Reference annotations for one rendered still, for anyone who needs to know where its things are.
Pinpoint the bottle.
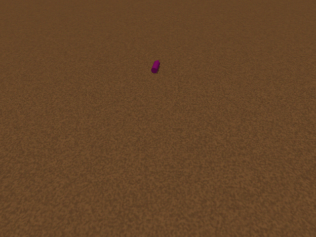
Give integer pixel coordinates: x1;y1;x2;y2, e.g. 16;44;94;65
151;60;160;73

